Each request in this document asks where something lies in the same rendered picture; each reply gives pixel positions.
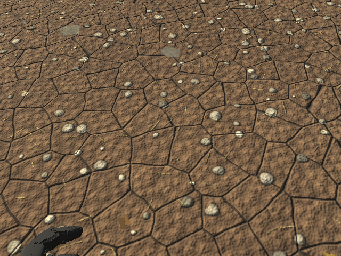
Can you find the robot left hand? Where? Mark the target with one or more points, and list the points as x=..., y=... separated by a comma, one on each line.
x=51, y=238

